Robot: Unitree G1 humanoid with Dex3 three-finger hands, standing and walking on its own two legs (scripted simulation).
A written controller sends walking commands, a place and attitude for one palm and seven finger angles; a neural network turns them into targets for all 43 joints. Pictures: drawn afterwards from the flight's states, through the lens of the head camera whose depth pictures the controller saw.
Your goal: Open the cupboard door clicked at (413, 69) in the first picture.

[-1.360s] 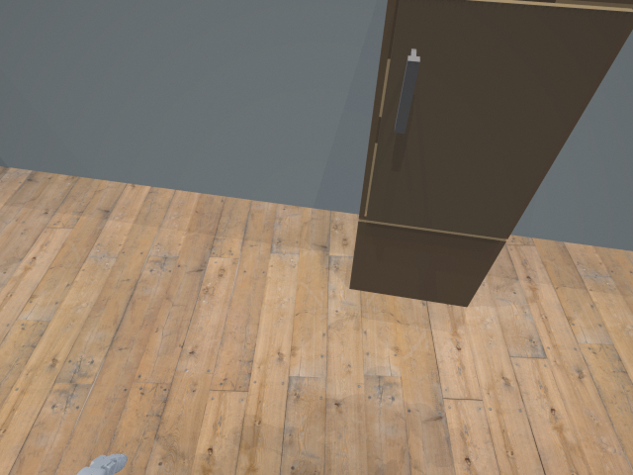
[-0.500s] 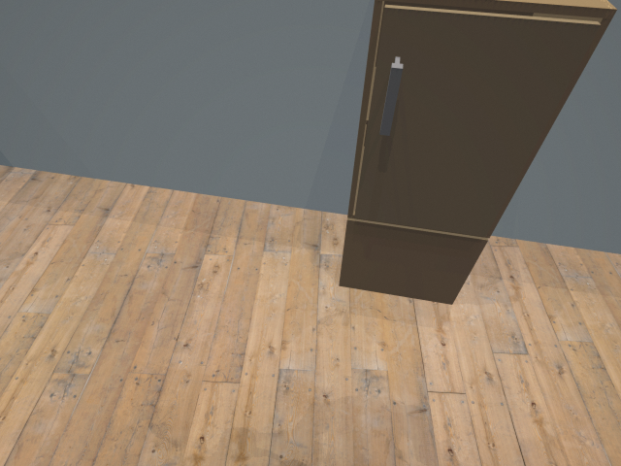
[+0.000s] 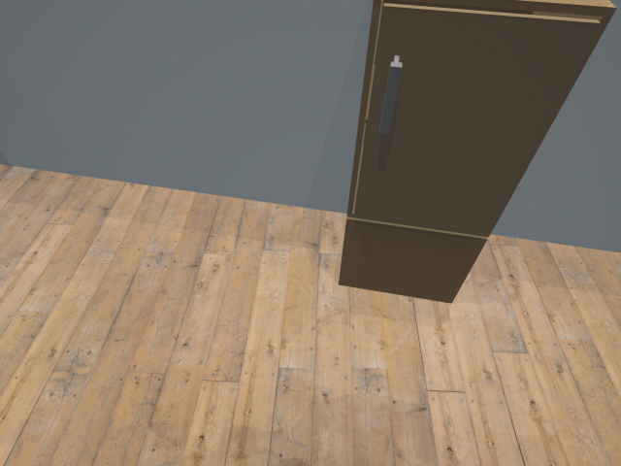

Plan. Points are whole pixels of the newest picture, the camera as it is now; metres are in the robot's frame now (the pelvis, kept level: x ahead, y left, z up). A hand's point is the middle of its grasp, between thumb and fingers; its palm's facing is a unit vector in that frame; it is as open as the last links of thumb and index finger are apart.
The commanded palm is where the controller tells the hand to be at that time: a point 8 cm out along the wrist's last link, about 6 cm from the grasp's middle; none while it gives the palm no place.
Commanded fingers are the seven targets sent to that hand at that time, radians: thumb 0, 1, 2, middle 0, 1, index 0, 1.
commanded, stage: look at it before walking up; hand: left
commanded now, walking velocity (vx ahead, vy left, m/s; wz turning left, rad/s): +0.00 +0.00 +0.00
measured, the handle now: (390, 95) +0.85 -0.13 +0.06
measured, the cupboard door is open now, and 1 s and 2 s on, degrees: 0 0 0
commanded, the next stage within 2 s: turn to face it in 0.18 s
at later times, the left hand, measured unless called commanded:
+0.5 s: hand out of the picture +0.08 +0.24 -0.16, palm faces -0.04 -0.94 -0.34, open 7.4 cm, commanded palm none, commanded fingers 0.00 0.90 0.90 -0.20 -0.30 -0.20 -0.30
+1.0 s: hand out of the picture +0.04 +0.12 -0.18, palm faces -0.08 -0.98 -0.19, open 7.4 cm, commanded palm none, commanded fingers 0.00 0.90 0.90 -0.20 -0.30 -0.20 -0.30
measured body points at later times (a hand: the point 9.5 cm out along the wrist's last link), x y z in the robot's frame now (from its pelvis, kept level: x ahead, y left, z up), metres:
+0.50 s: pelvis +0.00 -0.01 +0.00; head +0.01 -0.01 +0.45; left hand +0.08 +0.29 -0.13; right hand +0.09 -0.30 -0.14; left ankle +0.00 +0.12 -0.75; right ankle +0.00 -0.12 -0.75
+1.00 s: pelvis +0.06 -0.05 -0.01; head +0.07 -0.06 +0.44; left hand +0.05 +0.17 -0.16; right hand +0.04 -0.31 -0.16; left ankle +0.06 +0.07 -0.68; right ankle +0.01 -0.13 -0.75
